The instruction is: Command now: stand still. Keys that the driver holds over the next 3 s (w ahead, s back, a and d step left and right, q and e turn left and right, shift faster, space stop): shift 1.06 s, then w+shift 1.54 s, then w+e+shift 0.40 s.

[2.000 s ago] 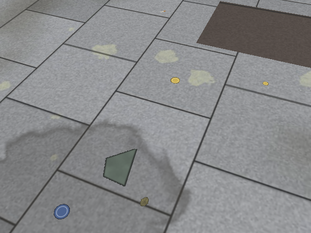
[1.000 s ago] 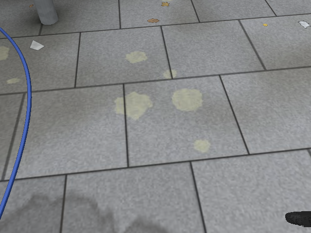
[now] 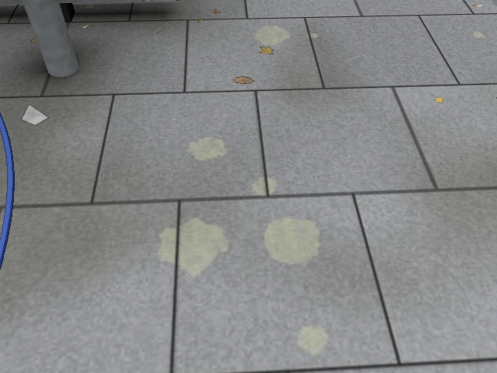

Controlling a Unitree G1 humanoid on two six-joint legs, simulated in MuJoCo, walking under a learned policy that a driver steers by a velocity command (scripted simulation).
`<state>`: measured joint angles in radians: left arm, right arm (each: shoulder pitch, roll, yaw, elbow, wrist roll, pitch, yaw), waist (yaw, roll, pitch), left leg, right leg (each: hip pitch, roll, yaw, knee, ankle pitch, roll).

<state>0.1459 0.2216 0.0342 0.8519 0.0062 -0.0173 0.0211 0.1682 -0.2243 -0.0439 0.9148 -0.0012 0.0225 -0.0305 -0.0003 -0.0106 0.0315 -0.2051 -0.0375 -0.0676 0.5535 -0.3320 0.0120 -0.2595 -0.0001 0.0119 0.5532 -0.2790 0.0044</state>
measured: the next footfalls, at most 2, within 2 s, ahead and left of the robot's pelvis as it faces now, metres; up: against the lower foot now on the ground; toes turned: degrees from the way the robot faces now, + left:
left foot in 1.76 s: +0.50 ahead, +0.09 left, +0.00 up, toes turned +4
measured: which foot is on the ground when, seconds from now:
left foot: down 0.00-1.00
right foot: down 0.00-1.00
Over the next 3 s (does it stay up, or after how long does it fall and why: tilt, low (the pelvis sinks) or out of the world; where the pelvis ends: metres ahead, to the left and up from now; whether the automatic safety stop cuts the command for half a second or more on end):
stays up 1.48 0.04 0.00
